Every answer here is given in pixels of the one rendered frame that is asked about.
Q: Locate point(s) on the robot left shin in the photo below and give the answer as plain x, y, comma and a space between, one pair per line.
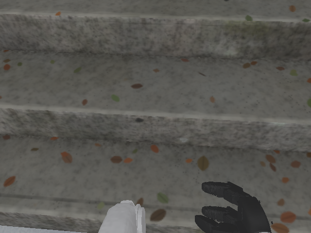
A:
124, 201

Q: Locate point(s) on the robot left thigh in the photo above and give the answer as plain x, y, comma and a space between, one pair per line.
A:
124, 218

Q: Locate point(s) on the right robot hand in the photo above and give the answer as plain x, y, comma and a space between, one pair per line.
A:
249, 217

